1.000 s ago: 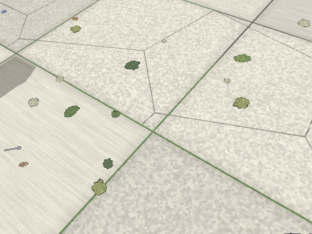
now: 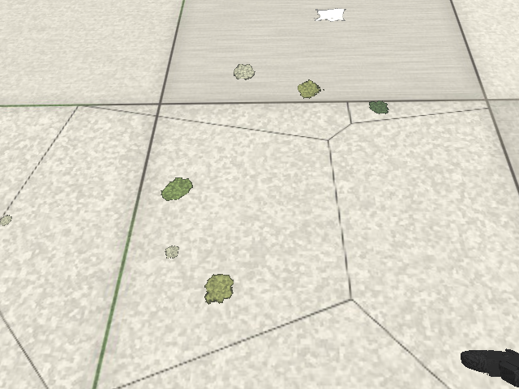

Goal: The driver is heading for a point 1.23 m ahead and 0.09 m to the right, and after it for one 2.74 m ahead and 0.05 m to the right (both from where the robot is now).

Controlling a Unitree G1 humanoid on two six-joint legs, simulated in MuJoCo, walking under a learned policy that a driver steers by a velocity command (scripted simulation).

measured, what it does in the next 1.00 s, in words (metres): walks ahead: left foot, then right foot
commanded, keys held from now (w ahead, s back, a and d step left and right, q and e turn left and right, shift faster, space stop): e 0.20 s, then no key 0.68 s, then w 0.12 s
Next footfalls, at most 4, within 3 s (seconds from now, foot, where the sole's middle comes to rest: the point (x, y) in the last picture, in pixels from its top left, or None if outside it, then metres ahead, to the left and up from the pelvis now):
0.10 left None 0.25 0.12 -0.78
0.50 right None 0.15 -0.11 -0.78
1.58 right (380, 341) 0.57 -0.20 -0.78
2.12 left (315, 226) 0.92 -0.04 -0.78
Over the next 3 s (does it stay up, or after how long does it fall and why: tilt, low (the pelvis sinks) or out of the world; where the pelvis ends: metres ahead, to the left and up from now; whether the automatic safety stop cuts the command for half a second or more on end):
stays up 1.19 -0.24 0.00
